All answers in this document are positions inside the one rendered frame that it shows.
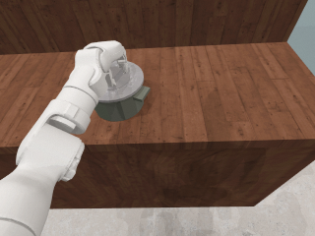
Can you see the knob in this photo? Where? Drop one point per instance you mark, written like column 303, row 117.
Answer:
column 116, row 72

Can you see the lid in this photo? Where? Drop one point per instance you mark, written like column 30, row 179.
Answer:
column 126, row 86

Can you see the table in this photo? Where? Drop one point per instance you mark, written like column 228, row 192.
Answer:
column 230, row 116

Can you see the pot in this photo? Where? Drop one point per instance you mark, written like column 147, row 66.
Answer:
column 123, row 109

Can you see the left robot hand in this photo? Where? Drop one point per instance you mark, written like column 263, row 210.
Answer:
column 117, row 53

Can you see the left robot forearm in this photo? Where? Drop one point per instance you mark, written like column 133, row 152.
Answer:
column 74, row 105

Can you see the robot left upper arm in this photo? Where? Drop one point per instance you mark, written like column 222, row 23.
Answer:
column 26, row 193

